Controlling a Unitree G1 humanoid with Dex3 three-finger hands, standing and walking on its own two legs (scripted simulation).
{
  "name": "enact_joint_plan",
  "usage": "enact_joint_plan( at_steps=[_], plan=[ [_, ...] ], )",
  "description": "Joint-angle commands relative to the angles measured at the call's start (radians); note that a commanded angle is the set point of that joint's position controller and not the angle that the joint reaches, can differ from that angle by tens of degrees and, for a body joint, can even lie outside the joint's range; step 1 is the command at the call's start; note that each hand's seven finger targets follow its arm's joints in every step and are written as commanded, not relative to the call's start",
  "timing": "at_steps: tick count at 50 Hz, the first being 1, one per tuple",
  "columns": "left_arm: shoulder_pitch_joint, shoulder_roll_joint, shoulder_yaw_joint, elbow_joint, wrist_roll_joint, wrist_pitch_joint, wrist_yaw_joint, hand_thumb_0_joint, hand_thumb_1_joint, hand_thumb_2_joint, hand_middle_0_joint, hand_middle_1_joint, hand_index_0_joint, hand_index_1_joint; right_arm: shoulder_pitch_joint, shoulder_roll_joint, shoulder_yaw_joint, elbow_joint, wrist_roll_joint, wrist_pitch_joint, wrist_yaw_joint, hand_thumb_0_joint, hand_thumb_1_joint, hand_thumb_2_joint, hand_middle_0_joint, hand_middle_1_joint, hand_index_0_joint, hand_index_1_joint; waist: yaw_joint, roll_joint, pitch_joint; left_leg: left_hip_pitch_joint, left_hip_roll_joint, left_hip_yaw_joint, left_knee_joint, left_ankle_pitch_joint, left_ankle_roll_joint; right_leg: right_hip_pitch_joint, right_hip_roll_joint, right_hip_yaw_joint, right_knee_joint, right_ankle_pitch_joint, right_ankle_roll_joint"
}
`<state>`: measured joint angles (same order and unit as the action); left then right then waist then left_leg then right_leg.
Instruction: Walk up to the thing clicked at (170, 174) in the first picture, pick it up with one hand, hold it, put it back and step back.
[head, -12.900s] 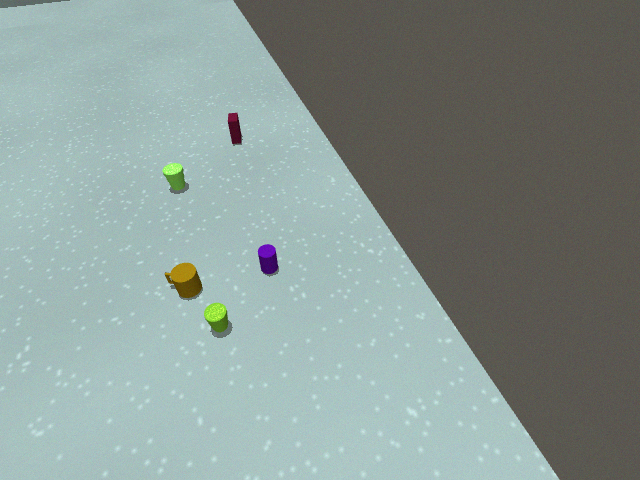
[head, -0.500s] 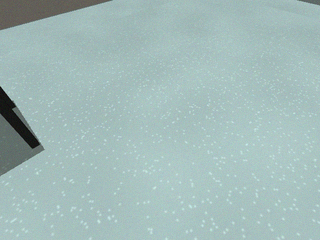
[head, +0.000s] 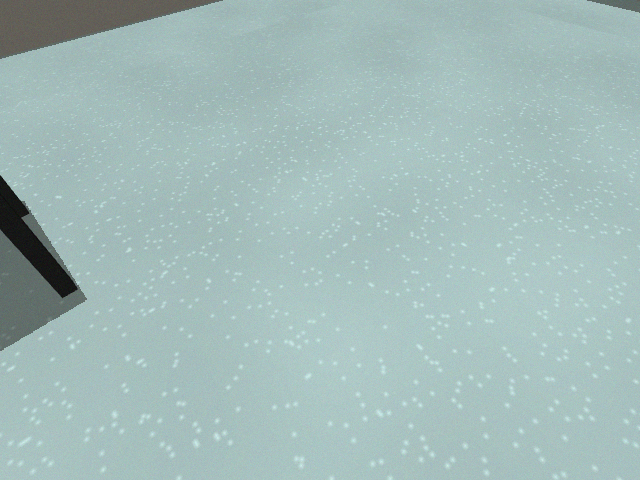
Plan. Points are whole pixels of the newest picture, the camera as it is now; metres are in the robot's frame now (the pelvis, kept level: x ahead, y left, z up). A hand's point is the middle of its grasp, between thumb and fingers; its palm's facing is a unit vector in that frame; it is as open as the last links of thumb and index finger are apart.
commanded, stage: stand
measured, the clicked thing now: out of the picture +0.20 -1.19 -0.73
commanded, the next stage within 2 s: walk up in 0.02 s
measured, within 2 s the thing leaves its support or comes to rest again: neither
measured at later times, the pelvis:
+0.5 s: pelvis +0.09 +0.07 +0.00, yaw -1 degrees
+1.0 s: pelvis +0.35 +0.01 -0.01, yaw -6 degrees
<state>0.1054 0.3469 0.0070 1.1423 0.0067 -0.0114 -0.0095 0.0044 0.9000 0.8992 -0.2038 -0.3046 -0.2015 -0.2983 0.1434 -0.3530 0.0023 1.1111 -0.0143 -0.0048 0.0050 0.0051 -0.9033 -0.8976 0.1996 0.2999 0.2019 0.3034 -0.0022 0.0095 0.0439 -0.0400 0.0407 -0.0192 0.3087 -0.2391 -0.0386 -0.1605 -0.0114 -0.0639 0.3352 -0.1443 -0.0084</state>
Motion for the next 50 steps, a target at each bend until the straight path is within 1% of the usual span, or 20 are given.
enact_joint_plan(
  at_steps=[1, 4, 6, 11, 14, 15, 16, 17, 18, 21, 27, 35, 38, 40, 41, 42, 43, 44, 46, 50],
  plan=[
    [0.024, 0.315, 0.107, -0.113, 0.022, -0.039, -0.016, 0.000, 0.900, 0.900, -0.200, -0.300, -0.200, -0.300, 0.019, -0.293, -0.099, -0.110, -0.011, -0.042, 0.007, 0.000, -0.900, -0.900, 0.200, 0.300, 0.200, 0.300, 0.023, -0.044, -0.178, -0.092, 0.057, -0.041, 0.071, -0.291, 0.123, 0.157, -0.089, 0.122, 0.028, -0.357, -0.054],
    [0.092, 0.359, 0.139, -0.112, 0.034, -0.040, -0.037, 0.000, 0.900, 0.900, -0.200, -0.300, -0.200, -0.300, -0.076, -0.251, -0.099, -0.160, -0.029, -0.041, 0.032, 0.000, -0.900, -0.900, 0.200, 0.300, 0.200, 0.300, 0.087, -0.147, 0.021, -0.469, -0.027, 0.097, 0.364, -0.330, 0.090, 0.134, -0.297, 0.415, -0.165, -0.751, -0.168],
    [0.092, 0.369, 0.149, -0.142, 0.036, -0.050, -0.036, 0.000, 0.900, 0.900, -0.200, -0.300, -0.200, -0.300, -0.104, -0.244, -0.106, -0.189, -0.032, -0.047, 0.037, 0.000, -0.900, -0.900, 0.200, 0.300, 0.200, 0.300, 0.110, -0.133, 0.105, -0.602, 0.057, -0.004, 0.479, -0.265, 0.076, 0.138, -0.403, 0.515, -0.216, -0.586, -0.264],
    [0.015, 0.349, 0.143, -0.218, 0.040, -0.044, -0.051, 0.000, 0.900, 0.900, -0.200, -0.300, -0.200, -0.300, 0.050, -0.252, -0.137, -0.173, -0.025, -0.060, 0.068, 0.000, -0.900, -0.900, 0.200, 0.300, 0.200, 0.300, 0.020, -0.194, -0.005, -0.311, 0.042, 0.021, 0.363, -0.259, 0.075, -0.041, -0.255, 0.311, -0.179, -0.548, -0.185],
    [-0.139, 0.306, 0.126, -0.279, 0.031, -0.030, -0.059, 0.000, 0.900, 0.900, -0.200, -0.300, -0.200, -0.300, 0.338, -0.272, -0.179, -0.093, -0.019, -0.058, 0.055, 0.000, -0.900, -0.900, 0.200, 0.300, 0.200, 0.300, -0.163, -0.071, -0.054, 0.196, -0.010, 0.107, 0.225, 0.000, 0.055, -0.459, -0.122, 0.108, 0.083, -0.590, -0.099],
    [-0.128, 0.233, 0.104, -0.295, 0.034, -0.025, -0.055, 0.000, 0.900, 0.900, -0.200, -0.300, -0.200, -0.300, 0.461, -0.321, -0.202, -0.061, -0.030, -0.059, 0.038, 0.000, -0.900, -0.900, 0.200, 0.300, 0.200, 0.300, -0.227, 0.158, -0.076, 0.357, 0.040, -0.019, 0.127, -0.119, 0.051, -0.649, -0.011, 0.026, 0.396, -0.612, -0.073],
    [-0.099, 0.151, 0.078, -0.310, 0.023, -0.021, -0.048, 0.000, 0.900, 0.900, -0.200, -0.300, -0.200, -0.300, 0.466, -0.394, -0.210, -0.086, -0.052, -0.065, 0.018, 0.000, -0.900, -0.900, 0.200, 0.300, 0.200, 0.300, -0.221, 0.388, -0.022, 0.243, 0.249, -0.423, -0.073, -0.476, 0.052, -0.778, 0.141, 0.098, 0.749, -0.526, -0.048],
    [-0.042, 0.214, 0.090, -0.293, 0.014, -0.015, -0.039, 0.000, 0.900, 0.900, -0.200, -0.300, -0.200, -0.300, 0.238, -0.415, -0.201, -0.170, -0.040, -0.075, 0.009, 0.000, -0.900, -0.900, 0.200, 0.300, 0.200, 0.300, -0.112, 0.214, 0.042, 0.005, 0.371, -0.635, -0.225, -0.654, 0.104, -0.691, 0.083, 0.230, 0.824, -0.358, -0.037],
    [0.022, 0.273, 0.099, -0.265, 0.011, -0.015, -0.040, 0.000, 0.900, 0.900, -0.200, -0.300, -0.200, -0.300, 0.115, -0.419, -0.192, -0.205, -0.023, -0.080, 0.012, 0.000, -0.900, -0.900, 0.200, 0.300, 0.200, 0.300, -0.043, 0.151, 0.091, -0.119, 0.394, -0.614, -0.271, -0.706, 0.157, -0.594, -0.002, 0.286, 0.804, -0.266, -0.043],
    [0.163, 0.319, 0.115, -0.177, 0.003, -0.018, -0.060, 0.000, 0.900, 0.900, -0.200, -0.300, -0.200, -0.300, 0.017, -0.334, -0.159, -0.245, -0.013, -0.093, 0.019, 0.000, -0.900, -0.900, 0.200, 0.300, 0.200, 0.300, 0.038, 0.132, 0.091, -0.143, 0.255, -0.291, -0.213, -0.528, 0.152, -0.474, -0.045, 0.212, 0.735, -0.127, -0.005],
    [0.071, 0.298, 0.108, -0.220, 0.004, -0.020, -0.085, 0.000, 0.900, 0.900, -0.200, -0.300, -0.200, -0.300, 0.126, -0.323, -0.154, -0.227, -0.004, -0.113, 0.024, 0.000, -0.900, -0.900, 0.200, 0.300, 0.200, 0.300, -0.010, 0.117, 0.151, -0.116, 0.225, -0.116, -0.248, -0.344, 0.170, -0.488, -0.052, 0.169, 0.550, -0.007, 0.040],
    [-0.122, 0.232, 0.081, -0.305, 0.010, -0.041, -0.089, 0.000, 0.900, 0.900, -0.200, -0.300, -0.200, -0.300, 0.230, -0.316, -0.151, -0.248, 0.002, -0.095, 0.028, 0.000, -0.900, -0.900, 0.200, 0.300, 0.200, 0.300, -0.078, 0.071, 0.093, 0.078, 0.207, 0.043, -0.102, 0.153, 0.186, -0.411, -0.066, 0.038, 0.223, 0.033, -0.001],
    [-0.101, 0.223, 0.085, -0.304, 0.011, -0.044, -0.079, 0.000, 0.900, 0.900, -0.200, -0.300, -0.200, -0.300, 0.237, -0.325, -0.150, -0.267, -0.003, -0.081, 0.019, 0.000, -0.900, -0.900, 0.200, 0.300, 0.200, 0.300, -0.064, 0.091, 0.044, 0.115, 0.219, 0.046, 0.018, 0.349, 0.190, -0.306, -0.029, -0.008, 0.177, -0.023, -0.036],
    [0.064, 0.255, 0.104, -0.261, 0.009, -0.050, -0.065, 0.000, 0.900, 0.900, -0.200, -0.300, -0.200, -0.300, 0.232, -0.310, -0.141, -0.287, -0.003, -0.073, 0.013, 0.000, -0.900, -0.900, 0.200, 0.300, 0.200, 0.300, 0.026, 0.013, -0.074, 0.064, 0.176, 0.100, 0.294, 0.503, 0.161, -0.029, 0.008, -0.034, 0.112, 0.001, -0.063],
    [0.215, 0.311, 0.128, -0.223, 0.012, -0.059, -0.051, 0.000, 0.900, 0.900, -0.200, -0.300, -0.200, -0.300, 0.259, -0.264, -0.121, -0.298, -0.002, -0.073, 0.014, 0.000, -0.900, -0.900, 0.200, 0.300, 0.200, 0.300, 0.088, -0.087, -0.190, -0.082, 0.124, 0.125, 0.520, 0.378, 0.132, 0.230, -0.028, 0.019, 0.132, -0.006, -0.083],
    [0.331, 0.415, 0.163, -0.214, 0.012, -0.063, -0.039, 0.000, 0.900, 0.900, -0.200, -0.300, -0.200, -0.300, 0.313, -0.215, -0.102, -0.327, 0.025, -0.077, 0.016, 0.000, -0.900, -0.900, 0.200, 0.300, 0.200, 0.300, 0.122, -0.299, -0.324, -0.380, -0.015, 0.161, 0.802, 0.076, 0.081, 0.515, -0.285, 0.480, 0.093, -0.120, -0.195],
    [0.356, 0.434, 0.168, -0.212, -0.010, -0.061, -0.034, 0.000, 0.900, 0.900, -0.200, -0.300, -0.200, -0.300, 0.267, -0.274, -0.112, -0.317, 0.028, -0.074, 0.008, 0.000, -0.900, -0.900, 0.200, 0.300, 0.200, 0.300, 0.150, -0.304, -0.280, -0.575, -0.080, 0.071, 0.882, -0.285, 0.071, 0.592, -0.396, 0.735, 0.020, 0.003, -0.296],
    [0.307, 0.420, 0.169, -0.240, -0.017, -0.059, -0.027, 0.000, 0.900, 0.900, -0.200, -0.300, -0.200, -0.300, 0.220, -0.309, -0.118, -0.309, 0.019, -0.075, 0.001, 0.000, -0.900, -0.900, 0.200, 0.300, 0.200, 0.300, 0.140, -0.215, -0.242, -0.579, -0.005, -0.005, 0.946, -0.290, 0.075, 0.499, -0.414, 0.704, 0.022, 0.094, -0.318],
    [0.205, 0.342, 0.140, -0.279, -0.031, -0.060, -0.011, 0.000, 0.900, 0.900, -0.200, -0.300, -0.200, -0.300, 0.204, -0.265, -0.114, -0.287, 0.034, -0.076, 0.005, 0.000, -0.900, -0.900, 0.200, 0.300, 0.200, 0.300, 0.080, -0.087, -0.137, -0.505, 0.016, -0.097, 0.970, -0.186, 0.077, 0.275, -0.311, 0.378, 0.049, 0.329, -0.242],
    [0.127, 0.288, 0.115, -0.317, -0.016, -0.082, -0.014, 0.000, 0.900, 0.900, -0.200, -0.300, -0.200, -0.300, 0.230, -0.221, -0.113, -0.292, 0.013, -0.057, 0.029, 0.000, -0.900, -0.900, 0.200, 0.300, 0.200, 0.300, 0.009, -0.103, 0.002, -0.437, 0.016, -0.040, 0.816, -0.059, 0.063, -0.002, -0.202, 0.169, -0.012, 0.319, -0.212]
  ],
)
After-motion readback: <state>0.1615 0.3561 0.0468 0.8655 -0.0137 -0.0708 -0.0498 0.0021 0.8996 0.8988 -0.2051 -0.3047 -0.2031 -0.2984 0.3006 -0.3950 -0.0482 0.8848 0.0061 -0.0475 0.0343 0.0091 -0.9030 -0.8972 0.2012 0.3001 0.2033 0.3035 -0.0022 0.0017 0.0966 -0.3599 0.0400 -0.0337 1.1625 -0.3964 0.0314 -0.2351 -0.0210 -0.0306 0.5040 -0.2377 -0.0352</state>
